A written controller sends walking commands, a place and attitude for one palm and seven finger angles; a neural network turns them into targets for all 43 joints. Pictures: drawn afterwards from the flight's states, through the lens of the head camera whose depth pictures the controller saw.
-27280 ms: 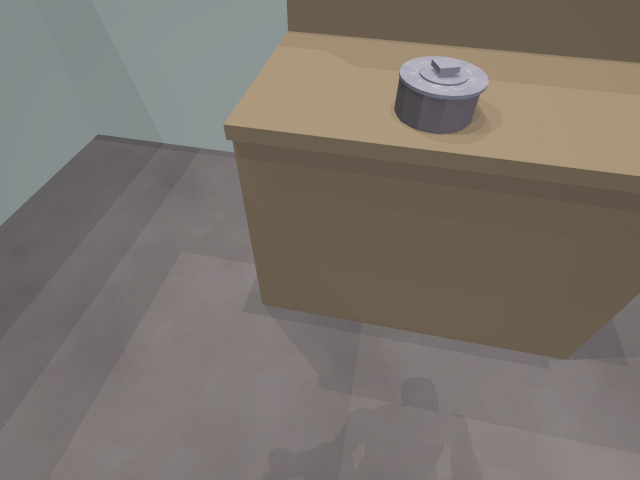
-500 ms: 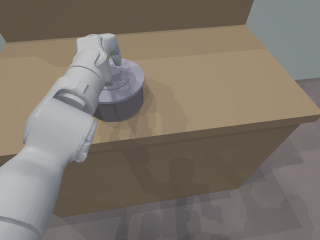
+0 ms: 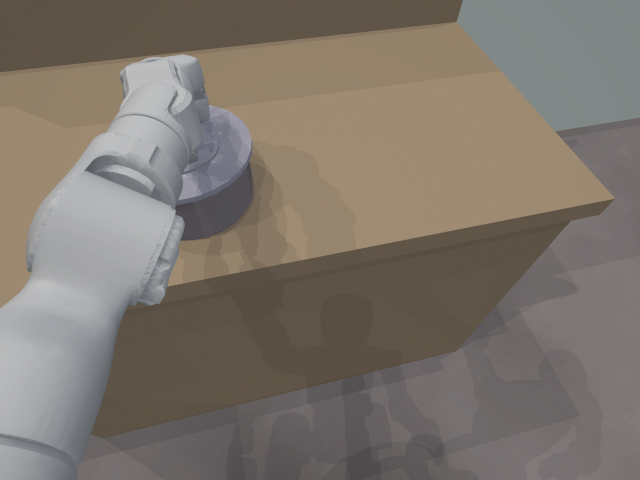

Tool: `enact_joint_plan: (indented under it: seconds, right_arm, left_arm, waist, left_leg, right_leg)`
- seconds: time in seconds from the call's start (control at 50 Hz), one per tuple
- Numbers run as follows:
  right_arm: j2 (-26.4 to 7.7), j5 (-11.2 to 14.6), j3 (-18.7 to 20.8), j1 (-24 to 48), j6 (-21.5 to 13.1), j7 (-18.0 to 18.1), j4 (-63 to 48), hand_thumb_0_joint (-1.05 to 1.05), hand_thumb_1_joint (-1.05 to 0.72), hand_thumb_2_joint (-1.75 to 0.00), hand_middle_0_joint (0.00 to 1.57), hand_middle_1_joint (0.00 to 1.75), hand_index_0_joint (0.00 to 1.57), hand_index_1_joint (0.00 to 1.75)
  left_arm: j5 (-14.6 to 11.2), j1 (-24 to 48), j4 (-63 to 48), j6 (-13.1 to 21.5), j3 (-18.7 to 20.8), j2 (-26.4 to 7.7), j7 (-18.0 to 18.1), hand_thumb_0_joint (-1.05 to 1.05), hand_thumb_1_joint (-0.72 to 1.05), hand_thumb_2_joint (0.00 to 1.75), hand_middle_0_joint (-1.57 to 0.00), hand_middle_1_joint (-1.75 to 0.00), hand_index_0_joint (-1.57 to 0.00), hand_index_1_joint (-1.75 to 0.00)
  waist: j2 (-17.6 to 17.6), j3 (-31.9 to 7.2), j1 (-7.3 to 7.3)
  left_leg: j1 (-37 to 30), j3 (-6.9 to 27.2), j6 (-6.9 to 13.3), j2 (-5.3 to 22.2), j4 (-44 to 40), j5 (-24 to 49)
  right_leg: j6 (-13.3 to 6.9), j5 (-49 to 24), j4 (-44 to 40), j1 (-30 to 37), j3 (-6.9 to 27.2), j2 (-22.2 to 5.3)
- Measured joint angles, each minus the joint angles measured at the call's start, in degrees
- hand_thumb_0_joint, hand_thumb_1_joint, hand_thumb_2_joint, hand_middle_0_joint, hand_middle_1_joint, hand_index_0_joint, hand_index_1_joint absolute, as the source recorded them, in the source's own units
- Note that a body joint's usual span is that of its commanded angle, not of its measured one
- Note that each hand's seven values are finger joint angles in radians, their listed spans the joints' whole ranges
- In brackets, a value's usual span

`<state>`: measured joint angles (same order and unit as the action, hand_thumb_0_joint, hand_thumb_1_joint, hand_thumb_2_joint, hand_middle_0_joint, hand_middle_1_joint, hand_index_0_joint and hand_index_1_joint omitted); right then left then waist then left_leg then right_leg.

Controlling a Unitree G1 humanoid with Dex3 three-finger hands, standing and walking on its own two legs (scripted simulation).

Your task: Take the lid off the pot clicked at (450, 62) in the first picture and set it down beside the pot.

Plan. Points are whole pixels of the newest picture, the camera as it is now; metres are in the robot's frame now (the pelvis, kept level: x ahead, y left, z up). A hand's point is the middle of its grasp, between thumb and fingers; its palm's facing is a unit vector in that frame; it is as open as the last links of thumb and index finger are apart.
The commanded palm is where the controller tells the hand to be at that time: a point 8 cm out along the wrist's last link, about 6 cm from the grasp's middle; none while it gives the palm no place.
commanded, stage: lower the open fingers around the knob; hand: left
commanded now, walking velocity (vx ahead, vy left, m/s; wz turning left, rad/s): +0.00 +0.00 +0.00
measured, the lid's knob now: (176, 136) +0.54 +0.10 +0.13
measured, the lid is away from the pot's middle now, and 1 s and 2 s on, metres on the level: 0.00 0.00 0.00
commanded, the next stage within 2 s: close the fingers and squeeze the knob in 0.78 s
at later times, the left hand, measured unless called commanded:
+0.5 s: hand (176, 130) +0.51 +0.09 +0.16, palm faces -0.40 -0.10 -0.91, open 10.4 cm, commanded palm +0.53 +0.10 +0.19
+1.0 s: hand (171, 133) +0.51 +0.10 +0.16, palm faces -0.40 -0.10 -0.91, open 10.4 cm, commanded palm +0.53 +0.10 +0.19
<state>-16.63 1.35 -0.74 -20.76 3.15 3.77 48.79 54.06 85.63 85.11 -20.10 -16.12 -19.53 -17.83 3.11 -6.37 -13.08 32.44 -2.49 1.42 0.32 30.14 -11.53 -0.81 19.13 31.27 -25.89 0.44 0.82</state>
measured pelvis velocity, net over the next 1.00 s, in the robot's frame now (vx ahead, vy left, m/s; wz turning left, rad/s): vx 0.00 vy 0.01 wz -0.01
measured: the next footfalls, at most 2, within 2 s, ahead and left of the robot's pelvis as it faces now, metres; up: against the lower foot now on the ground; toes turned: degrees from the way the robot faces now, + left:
none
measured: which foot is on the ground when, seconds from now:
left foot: down 0.00-1.00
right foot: down 0.00-1.00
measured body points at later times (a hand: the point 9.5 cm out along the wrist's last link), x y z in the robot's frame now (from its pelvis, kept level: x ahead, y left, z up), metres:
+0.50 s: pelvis +0.00 +0.00 +0.00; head +0.06 -0.01 +0.45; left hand +0.53 +0.09 +0.21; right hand -0.01 -0.27 -0.14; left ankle +0.02 +0.11 -0.73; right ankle -0.05 -0.11 -0.73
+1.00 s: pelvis +0.00 +0.01 +0.00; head +0.06 +0.00 +0.45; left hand +0.53 +0.10 +0.21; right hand -0.03 -0.27 -0.14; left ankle +0.02 +0.11 -0.73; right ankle -0.05 -0.11 -0.73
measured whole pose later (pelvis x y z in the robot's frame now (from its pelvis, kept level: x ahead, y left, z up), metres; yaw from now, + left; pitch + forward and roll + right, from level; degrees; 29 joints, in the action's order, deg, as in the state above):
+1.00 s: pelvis +0.00 +0.01 +0.00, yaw +0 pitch +13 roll +0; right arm -16.4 1.7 -0.4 -19.8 5.3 3.3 46.6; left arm 53.7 81.9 80.2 -18.9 -14.9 -20.2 -18.4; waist 3.1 -6.8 -12.2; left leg 32.4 -2.9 2.0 0.1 31.3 -12.2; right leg -0.2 19.3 31.6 -25.5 0.9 0.6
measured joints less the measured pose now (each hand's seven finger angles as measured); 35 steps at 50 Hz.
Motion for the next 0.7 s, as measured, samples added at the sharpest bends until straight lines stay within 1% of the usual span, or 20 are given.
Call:
enact_joint_plan:
  seconds: [0.08,0.16,0.28,0.4,0.46,0.58,0.7]
  right_arm:
    - [-0.7,-0.2,0.3,-0.8,0.8,-0.1,-0.4,0.01,-0.90,-0.90,0.20,0.30,0.20,0.30]
    - [-0.9,-0.1,0.8,-1.3,1.4,-0.3,-1.0,0.01,-0.90,-0.90,0.20,0.30,0.20,0.30]
    - [-0.8,0.3,0.8,-0.2,2.2,-0.7,-1.8,0.01,-0.90,-0.90,0.20,0.30,0.20,0.30]
    - [-0.3,0.4,0.5,1.8,2.4,-0.6,-2.8,0.01,-0.90,-0.90,0.20,0.30,0.20,0.30]
    - [0.0,0.4,0.3,2.5,2.4,-0.6,-3.0,0.01,-0.90,-0.90,0.20,0.30,0.20,0.30]
    - [0.6,0.5,0.0,3.2,2.5,-0.4,-3.3,0.00,-0.90,-0.90,0.20,0.30,0.20,0.30]
    - [0.7,0.5,0.1,2.3,2.5,-0.5,-3.1,0.00,-0.90,-0.90,0.20,0.30,0.20,0.30]
  left_arm:
    - [0.3,-0.3,-1.1,0.0,0.7,-1.2,-0.6,0.00,-0.17,1.10,-0.71,-0.51,-0.64,-0.45]
    - [0.0,-1.7,-2.9,0.5,0.8,-1.8,-1.4,0.00,-0.17,1.10,-0.71,-0.52,-0.63,-0.45]
    - [-0.2,-3.0,-4.3,0.9,0.4,-1.3,-1.7,0.00,-0.17,1.10,-0.69,-0.51,-0.63,-0.45]
    - [-0.2,-3.2,-4.8,1.3,1.5,-1.2,-1.5,0.00,-0.17,1.10,-0.68,-0.50,-0.63,-0.45]
    - [0.0,-3.3,-4.9,1.3,1.1,-0.7,-1.2,0.00,-0.17,1.10,-0.67,-0.50,-0.63,-0.45]
    - [0.0,-3.0,-4.3,1.1,2.1,-0.7,-1.0,0.00,-0.17,1.10,-0.67,-0.49,-0.63,-0.45]
    - [0.4,-3.4,-4.5,1.0,1.1,-0.5,-0.8,0.00,-0.17,1.10,-0.66,-0.49,-0.63,-0.45]
  waist:
    - [0.0,-0.1,-0.30]
    - [-0.1,-0.6,-0.04]
    - [-0.2,-0.8,0.30]
    - [0.0,-0.6,0.65]
    - [0.1,-0.7,0.90]
    - [0.1,-0.8,0.77]
    - [0.1,-1.0,1.00]
  left_leg:
    - [0.5,-0.1,0.0,0.3,0.6,-0.4]
    - [0.3,-0.2,-0.1,0.4,0.8,-0.7]
    - [-0.1,0.0,-0.1,0.5,1.2,-1.0]
    - [0.0,-0.1,0.0,0.3,1.2,-0.9]
    - [0.1,-0.2,0.1,0.2,1.3,-0.9]
    - [0.2,-0.3,0.2,0.1,1.4,-0.9]
    - [0.3,-0.4,0.3,0.0,1.5,-1.0]
  right_leg:
    - [-0.1,0.2,0.4,-0.5,0.1,0.2]
    - [-0.2,0.3,0.4,-0.2,0.3,0.4]
    - [-0.2,0.5,0.3,0.5,0.1,0.5]
    - [0.0,0.4,0.4,0.3,0.2,0.3]
    - [0.1,0.4,0.5,0.2,0.3,0.2]
    - [0.3,0.5,0.7,0.0,0.4,0.0]
    - [0.5,0.5,0.7,0.0,0.5,-0.1]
